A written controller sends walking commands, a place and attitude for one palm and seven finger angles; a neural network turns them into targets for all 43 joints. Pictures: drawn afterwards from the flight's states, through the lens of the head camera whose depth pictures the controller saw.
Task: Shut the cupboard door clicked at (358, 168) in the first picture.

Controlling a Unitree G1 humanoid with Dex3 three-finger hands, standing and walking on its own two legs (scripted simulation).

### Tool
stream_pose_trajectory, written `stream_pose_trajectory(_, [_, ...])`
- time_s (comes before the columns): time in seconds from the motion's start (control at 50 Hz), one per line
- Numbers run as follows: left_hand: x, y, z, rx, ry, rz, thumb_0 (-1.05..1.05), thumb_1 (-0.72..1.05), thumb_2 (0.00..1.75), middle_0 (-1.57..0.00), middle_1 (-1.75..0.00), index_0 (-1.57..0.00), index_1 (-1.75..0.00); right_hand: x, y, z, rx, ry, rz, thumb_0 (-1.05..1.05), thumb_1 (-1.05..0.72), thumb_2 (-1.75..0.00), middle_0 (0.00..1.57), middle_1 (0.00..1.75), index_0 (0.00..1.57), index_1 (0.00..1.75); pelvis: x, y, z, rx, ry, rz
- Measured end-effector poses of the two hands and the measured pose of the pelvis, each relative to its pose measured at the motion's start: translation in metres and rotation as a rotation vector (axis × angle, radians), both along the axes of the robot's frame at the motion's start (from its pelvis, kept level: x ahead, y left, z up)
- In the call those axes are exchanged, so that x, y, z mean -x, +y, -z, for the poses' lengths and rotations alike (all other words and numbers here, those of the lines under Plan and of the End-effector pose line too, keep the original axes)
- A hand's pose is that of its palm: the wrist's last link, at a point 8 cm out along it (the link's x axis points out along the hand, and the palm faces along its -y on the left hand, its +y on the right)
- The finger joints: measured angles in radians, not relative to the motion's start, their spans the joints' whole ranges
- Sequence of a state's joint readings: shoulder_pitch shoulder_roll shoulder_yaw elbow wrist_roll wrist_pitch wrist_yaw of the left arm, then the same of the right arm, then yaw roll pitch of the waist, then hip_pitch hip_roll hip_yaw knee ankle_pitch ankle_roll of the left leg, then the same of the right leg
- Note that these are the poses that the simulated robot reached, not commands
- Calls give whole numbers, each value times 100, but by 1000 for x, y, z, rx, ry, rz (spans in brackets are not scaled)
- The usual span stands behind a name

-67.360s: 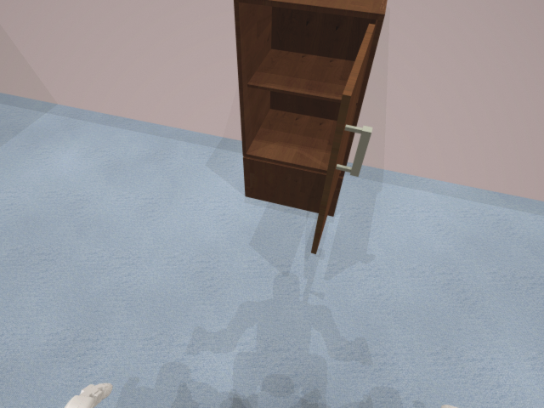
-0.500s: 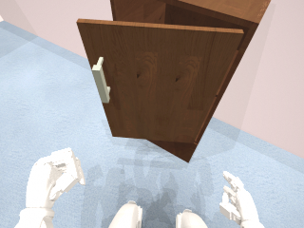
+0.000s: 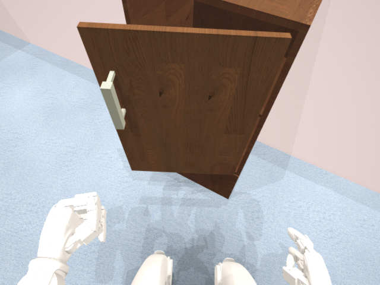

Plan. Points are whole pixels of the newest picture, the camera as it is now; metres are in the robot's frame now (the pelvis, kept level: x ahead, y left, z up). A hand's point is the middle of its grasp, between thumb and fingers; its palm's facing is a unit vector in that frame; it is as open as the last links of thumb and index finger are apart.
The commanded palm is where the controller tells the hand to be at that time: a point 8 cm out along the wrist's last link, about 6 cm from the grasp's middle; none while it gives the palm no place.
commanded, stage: raise the hand and make a fist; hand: left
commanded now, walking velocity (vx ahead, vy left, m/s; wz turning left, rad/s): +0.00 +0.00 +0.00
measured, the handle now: (116, 101) +0.51 +0.22 +0.05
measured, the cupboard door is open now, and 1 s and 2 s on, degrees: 27 27 26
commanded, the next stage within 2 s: bring the fist close to the handle in 0.10 s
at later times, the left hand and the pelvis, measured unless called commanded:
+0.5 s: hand (104, 196) +0.27 +0.18 +0.04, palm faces -0.01 -1.00 -0.05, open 3.1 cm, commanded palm +0.26 +0.23 +0.05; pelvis -0.01 +0.00 -0.01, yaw +1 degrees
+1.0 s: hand (120, 150) +0.37 +0.17 +0.06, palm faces +0.03 -1.00 -0.03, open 3.1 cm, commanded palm +0.35 +0.23 +0.05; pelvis +0.00 +0.00 +0.00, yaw +0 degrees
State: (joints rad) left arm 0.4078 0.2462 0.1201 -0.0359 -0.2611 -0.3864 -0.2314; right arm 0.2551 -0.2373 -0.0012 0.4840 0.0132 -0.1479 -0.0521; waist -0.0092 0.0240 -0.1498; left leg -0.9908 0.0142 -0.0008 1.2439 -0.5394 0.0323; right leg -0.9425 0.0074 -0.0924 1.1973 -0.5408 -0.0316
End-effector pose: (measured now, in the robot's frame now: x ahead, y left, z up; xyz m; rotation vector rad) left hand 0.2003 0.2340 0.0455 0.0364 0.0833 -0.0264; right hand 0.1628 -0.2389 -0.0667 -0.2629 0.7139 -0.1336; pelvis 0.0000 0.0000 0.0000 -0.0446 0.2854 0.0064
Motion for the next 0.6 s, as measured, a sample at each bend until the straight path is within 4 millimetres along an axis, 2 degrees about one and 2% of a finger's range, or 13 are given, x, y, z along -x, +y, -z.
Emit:
stream_pose_trajectory(0.06, [0, 10, -18, -24, -111, -74, 2, 89, 90, -130, -149, -129, -150, -1, 1, 1, -4, -2, -13, 1, -91, -90, 20, 30, 20, 30, 1, -1, 1, 1, 0, -3])
stream_pose_trajectory(0.1, [1, 15, -23, -32, -144, -99, 2, 89, 90, -130, -149, -129, -150, -3, 3, 4, -13, -1, -26, 1, -91, -90, 20, 30, 20, 30, 2, -1, 2, 2, 1, -7])
stream_pose_trajectory(0.22, [5, 0, 6, 3, 18, -10, 1, 90, 91, -130, -150, -129, -150, -8, 8, 6, -34, -8, -35, 1, -91, -90, 20, 30, 20, 30, 3, -1, 2, 1, 1, -10])
stream_pose_trajectory(0.28, [5, -5, 6, -1, 24, 15, 2, 90, 90, -130, -150, -129, -150, -9, 9, 3, -25, -19, -36, 1, -91, -90, 20, 30, 20, 30, 3, -1, 2, 1, 0, -8])
stream_pose_trajectory(0.4, [-23, 8, -18, -31, -179, -67, 2, 89, 90, -131, -149, -130, -150, -9, 8, 10, -12, -10, -64, 1, -91, -90, 20, 30, 20, 30, 6, -4, 7, 5, 9, -15])
stream_pose_trajectory(0.46, [-42, 9, -9, -22, -151, -55, 1, 89, 90, -130, -150, -130, -150, -6, 6, 16, -16, 15, -60, 1, -91, -90, 20, 30, 20, 30, 7, -4, 9, 6, 15, -17])
stream_pose_trajectory(0.54, [-60, -3, 6, -1, -26, 23, 1, 90, 91, -130, -150, -130, -150, 2, 3, 15, -21, 43, -25, 1, -91, -90, 20, 30, 20, 30, 5, -3, 4, 4, 17, -11])
stream_pose_trajectory(0.6, [-69, -10, 1, 7, -25, 34, 2, 90, 90, -130, -150, -129, -150, 10, -1, 11, -16, 59, 2, 1, -91, -90, 20, 30, 20, 30, 2, -2, -1, -1, 17, -2])
